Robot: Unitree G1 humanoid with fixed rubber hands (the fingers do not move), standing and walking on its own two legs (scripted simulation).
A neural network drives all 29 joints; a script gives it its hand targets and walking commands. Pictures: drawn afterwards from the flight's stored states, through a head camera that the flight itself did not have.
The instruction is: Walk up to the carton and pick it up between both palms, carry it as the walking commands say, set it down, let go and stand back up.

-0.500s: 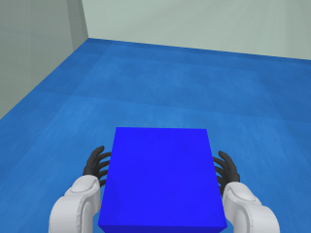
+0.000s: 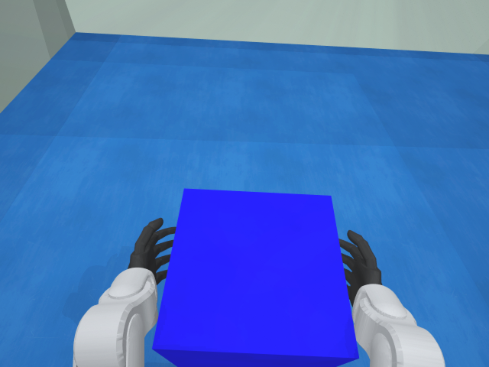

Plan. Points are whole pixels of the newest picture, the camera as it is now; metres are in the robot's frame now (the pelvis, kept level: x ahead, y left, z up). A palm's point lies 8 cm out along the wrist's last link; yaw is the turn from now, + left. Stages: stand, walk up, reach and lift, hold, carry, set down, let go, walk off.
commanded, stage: carry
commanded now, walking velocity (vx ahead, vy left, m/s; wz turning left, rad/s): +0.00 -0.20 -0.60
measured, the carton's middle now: (251, 290) +0.25 +0.00 +0.03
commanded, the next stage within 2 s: none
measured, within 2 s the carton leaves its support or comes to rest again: neither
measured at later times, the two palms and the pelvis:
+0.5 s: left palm (277, 300) +0.22 -0.03 +0.07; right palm out of the picture +0.15 -0.32 +0.08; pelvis -0.04 -0.13 -0.01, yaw -12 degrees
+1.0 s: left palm (455, 362) +0.16 -0.25 +0.07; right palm out of the picture +0.00 -0.51 +0.06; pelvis -0.12 -0.26 -0.02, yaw -30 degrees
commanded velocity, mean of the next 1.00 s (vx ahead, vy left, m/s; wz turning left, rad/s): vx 0.00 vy -0.20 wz -0.60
